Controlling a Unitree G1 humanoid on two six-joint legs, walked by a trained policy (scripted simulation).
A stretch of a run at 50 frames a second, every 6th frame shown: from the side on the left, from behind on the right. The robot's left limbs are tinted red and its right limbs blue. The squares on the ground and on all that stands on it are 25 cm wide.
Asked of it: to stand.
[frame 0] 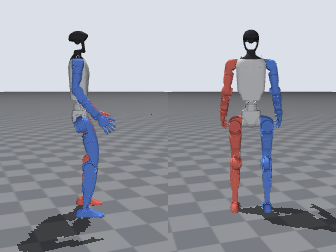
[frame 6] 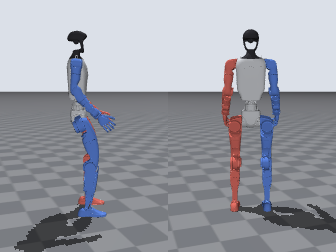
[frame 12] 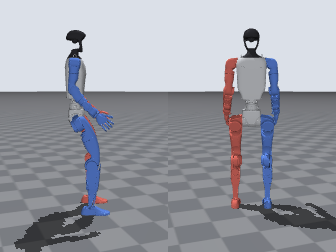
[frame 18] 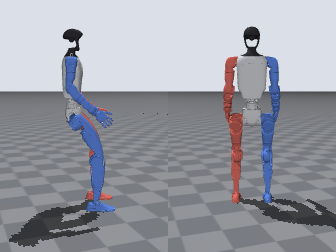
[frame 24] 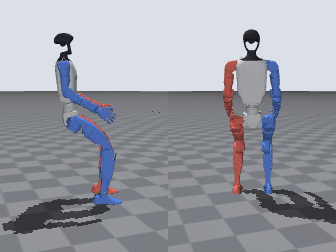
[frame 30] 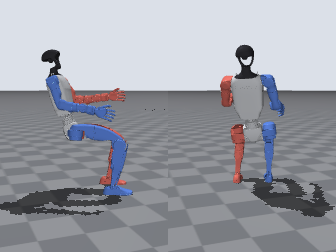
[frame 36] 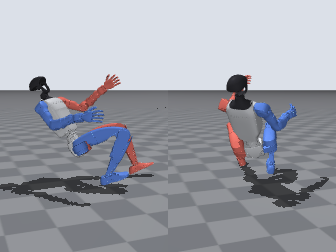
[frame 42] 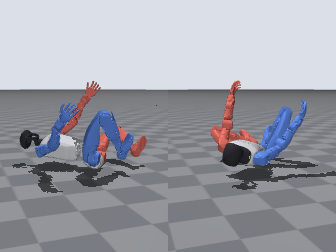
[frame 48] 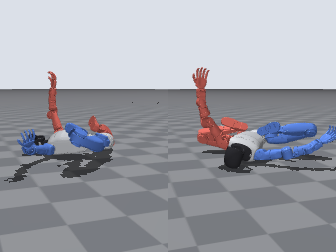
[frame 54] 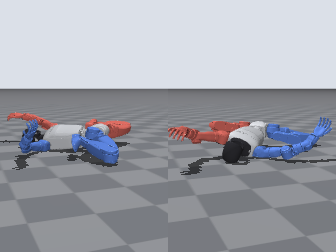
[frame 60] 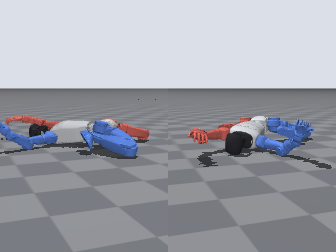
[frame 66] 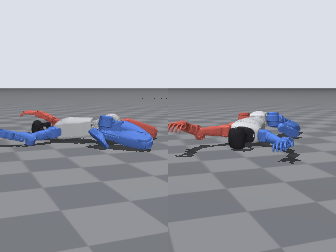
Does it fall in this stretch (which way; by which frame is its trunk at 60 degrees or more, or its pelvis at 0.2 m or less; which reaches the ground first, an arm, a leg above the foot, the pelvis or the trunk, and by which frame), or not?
yes: goes over backward; its trunk at 60 degrees or more by frame 42; the pelvis reaches the ground first, by frame 42
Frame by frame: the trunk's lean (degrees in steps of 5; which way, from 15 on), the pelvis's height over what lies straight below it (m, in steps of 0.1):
0: 0, 0.8
6: 0, 0.8
12: 0, 0.8
18: 0, 0.8
24: 5, 0.7
30: 15 backward, 0.5
36: 35 backward, 0.3
42: 85 backward, 0.1
48: 95 backward, 0.1
54: 95 backward, 0.1
60: 95 backward, 0.1
66: 95 backward, 0.1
